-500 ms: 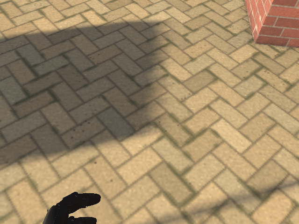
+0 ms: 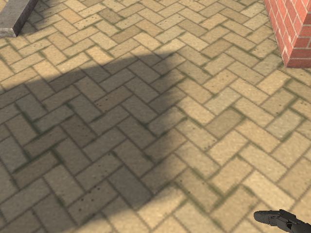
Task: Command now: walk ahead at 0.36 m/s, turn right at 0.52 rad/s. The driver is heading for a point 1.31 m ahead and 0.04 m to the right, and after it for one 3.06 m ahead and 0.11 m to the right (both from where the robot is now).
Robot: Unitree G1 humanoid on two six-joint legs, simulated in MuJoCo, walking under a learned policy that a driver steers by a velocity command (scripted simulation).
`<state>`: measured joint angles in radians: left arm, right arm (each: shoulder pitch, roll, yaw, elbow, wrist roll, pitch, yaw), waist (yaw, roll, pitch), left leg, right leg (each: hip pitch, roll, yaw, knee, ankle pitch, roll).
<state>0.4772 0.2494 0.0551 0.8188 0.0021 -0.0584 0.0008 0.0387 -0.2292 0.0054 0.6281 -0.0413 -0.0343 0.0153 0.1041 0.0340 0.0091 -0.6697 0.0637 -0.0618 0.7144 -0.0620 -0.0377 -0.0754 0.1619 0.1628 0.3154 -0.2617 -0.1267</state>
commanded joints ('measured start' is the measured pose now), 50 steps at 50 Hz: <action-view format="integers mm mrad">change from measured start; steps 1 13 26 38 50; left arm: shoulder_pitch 83 -37 -128 -165 -313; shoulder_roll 159 106 57 114 95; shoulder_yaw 43 39 -24 11 8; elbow -31 -115 -148 -123 -195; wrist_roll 4 34 36 24 62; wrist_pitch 8 99 91 3 3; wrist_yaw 19 -11 -7 29 -18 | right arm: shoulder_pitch -104 153 247 221 524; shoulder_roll -73 -98 -98 -91 -293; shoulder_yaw -15 -43 -47 -91 -131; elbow -94 -24 56 47 76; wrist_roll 12 21 12 7 22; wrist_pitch -27 -14 36 44 6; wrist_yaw -14 -56 -9 34 13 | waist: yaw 2 -58 -64 -82 -233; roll -117 96 22 -148 232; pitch -16 -86 -40 33 15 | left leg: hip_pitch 57 426 170 11 772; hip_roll -103 202 104 -32 299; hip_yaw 65 -82 -6 54 -713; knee -86 -393 -352 204 -590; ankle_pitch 17 454 -205 -220 -682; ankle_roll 10 260 134 40 347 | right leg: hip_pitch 46 -421 57 27 -796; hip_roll -207 -112 -175 -439 -159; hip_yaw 180 -116 -116 -40 -177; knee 93 958 39 -199 828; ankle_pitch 797 -180 34 -159 -304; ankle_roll -23 162 66 -52 92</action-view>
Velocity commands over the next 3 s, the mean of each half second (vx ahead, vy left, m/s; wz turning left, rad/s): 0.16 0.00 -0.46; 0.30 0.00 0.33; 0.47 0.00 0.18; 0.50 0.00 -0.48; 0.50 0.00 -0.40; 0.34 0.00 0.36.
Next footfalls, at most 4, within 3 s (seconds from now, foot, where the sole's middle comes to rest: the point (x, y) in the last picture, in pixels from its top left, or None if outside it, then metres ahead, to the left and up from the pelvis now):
0.12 left None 0.25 0.11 -0.78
0.52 right None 0.14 -0.10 -0.78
0.96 left None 0.26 0.13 -0.78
1.46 right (179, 196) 0.63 0.02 -0.78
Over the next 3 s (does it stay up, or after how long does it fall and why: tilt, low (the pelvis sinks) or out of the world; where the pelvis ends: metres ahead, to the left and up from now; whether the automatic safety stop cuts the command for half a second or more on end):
stays up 1.21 -0.06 -0.03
